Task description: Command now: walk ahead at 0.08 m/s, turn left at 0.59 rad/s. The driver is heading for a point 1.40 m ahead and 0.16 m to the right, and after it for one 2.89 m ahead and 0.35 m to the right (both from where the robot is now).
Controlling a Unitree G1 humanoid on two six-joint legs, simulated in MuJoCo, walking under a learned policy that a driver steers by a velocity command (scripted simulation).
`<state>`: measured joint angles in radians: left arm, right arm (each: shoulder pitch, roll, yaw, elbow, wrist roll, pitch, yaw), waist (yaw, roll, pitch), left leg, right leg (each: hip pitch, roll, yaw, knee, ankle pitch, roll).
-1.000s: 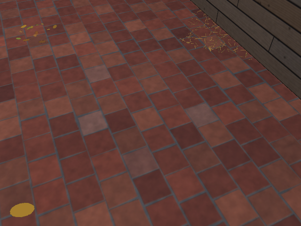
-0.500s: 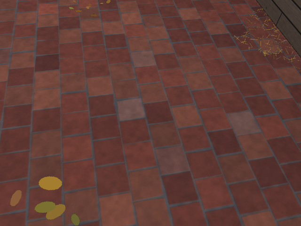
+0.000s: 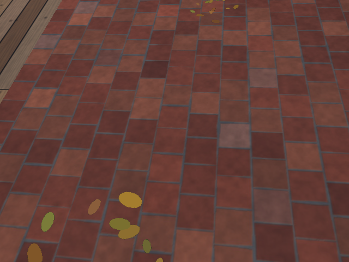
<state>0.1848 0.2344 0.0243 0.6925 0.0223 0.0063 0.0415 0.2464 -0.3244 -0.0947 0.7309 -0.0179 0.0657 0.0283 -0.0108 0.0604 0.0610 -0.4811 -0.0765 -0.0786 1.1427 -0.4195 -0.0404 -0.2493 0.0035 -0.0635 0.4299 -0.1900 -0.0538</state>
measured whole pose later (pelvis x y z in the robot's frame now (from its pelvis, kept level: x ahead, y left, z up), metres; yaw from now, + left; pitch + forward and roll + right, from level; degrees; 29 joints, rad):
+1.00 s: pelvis +0.36 +0.03 +0.00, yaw -10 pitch +1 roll +0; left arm 0.31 0.28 0.06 0.83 0.00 -0.04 -0.02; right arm 0.16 -0.26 -0.01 0.75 -0.04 -0.05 0.00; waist 0.01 0.02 0.08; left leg -0.63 0.08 -0.06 1.09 -0.28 -0.03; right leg -0.21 0.16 0.03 0.38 -0.17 -0.15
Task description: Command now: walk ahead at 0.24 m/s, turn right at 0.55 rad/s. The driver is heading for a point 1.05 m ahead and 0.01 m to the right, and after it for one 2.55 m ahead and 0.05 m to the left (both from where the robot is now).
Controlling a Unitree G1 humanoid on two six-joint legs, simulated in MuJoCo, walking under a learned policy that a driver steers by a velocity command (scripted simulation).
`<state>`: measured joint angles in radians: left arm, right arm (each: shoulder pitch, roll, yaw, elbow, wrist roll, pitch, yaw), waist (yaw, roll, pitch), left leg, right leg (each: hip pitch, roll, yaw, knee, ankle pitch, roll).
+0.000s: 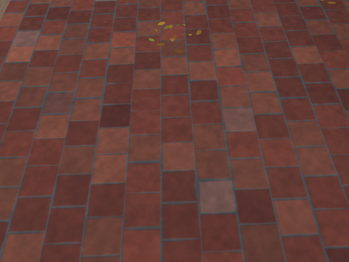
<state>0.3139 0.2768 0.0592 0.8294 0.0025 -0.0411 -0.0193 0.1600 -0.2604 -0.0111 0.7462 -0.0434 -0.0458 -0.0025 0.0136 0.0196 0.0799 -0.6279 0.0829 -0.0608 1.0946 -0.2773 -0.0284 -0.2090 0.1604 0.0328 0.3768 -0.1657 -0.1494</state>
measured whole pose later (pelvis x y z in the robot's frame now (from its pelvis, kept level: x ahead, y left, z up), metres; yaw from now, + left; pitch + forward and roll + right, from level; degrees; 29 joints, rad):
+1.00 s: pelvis +0.32 -0.05 +0.01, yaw -12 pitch +1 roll +0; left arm 0.39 0.23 0.02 0.85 0.02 -0.09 0.01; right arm 0.27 -0.28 -0.06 0.84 -0.03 -0.02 0.05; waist 0.02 0.06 -0.01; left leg -0.64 0.03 -0.02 1.03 -0.17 0.04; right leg -0.03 0.03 -0.13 0.23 -0.23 -0.05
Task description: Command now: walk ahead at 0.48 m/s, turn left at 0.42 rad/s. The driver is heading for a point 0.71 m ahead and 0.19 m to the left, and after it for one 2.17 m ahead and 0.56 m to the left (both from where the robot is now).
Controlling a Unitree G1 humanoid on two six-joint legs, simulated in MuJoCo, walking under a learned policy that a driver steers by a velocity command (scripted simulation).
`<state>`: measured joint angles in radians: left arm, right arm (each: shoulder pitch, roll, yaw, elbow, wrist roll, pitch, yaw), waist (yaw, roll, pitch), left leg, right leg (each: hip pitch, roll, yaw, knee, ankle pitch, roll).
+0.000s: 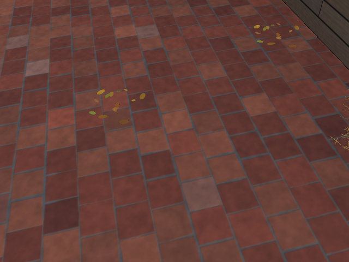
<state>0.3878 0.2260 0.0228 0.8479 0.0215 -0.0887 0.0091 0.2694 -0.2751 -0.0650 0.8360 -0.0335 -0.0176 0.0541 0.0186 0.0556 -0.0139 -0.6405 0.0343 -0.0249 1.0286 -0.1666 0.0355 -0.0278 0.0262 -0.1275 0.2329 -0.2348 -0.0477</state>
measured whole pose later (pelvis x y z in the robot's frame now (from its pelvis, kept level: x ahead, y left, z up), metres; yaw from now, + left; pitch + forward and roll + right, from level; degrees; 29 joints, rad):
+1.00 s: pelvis +0.53 +0.11 +0.00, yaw +31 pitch +0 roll +0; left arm 0.32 0.25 0.03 0.84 0.02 -0.09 -0.01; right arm 0.24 -0.30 -0.06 0.79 -0.04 -0.03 0.02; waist 0.02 0.05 0.04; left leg -0.51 -0.04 -0.09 1.05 -0.31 0.04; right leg -0.18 0.03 -0.05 0.36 -0.18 -0.05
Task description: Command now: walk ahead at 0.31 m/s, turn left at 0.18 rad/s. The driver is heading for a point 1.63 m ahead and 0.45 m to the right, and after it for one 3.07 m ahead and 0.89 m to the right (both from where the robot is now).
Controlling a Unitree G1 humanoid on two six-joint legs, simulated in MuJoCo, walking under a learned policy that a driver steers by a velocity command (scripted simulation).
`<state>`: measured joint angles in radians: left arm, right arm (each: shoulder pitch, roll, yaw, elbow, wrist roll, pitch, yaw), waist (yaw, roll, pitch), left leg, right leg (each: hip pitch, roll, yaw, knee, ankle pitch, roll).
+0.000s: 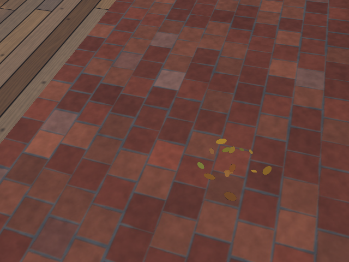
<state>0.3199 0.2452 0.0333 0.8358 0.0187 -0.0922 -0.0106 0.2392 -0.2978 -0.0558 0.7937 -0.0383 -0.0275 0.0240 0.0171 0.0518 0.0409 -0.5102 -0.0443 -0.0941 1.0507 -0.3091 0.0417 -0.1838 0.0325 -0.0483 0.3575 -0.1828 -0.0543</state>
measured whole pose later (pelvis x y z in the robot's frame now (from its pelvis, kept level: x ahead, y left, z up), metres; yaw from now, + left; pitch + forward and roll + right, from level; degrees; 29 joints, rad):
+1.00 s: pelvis +0.07 +0.00 +0.00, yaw -27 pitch +1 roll +1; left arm 0.25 0.28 0.07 0.75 0.01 0.04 0.01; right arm 0.17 -0.28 -0.06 0.80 -0.01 0.05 -0.03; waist 0.02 0.01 0.05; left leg -0.44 -0.01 -0.05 0.87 -0.39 -0.04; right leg -0.26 0.11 0.13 0.43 -0.18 -0.08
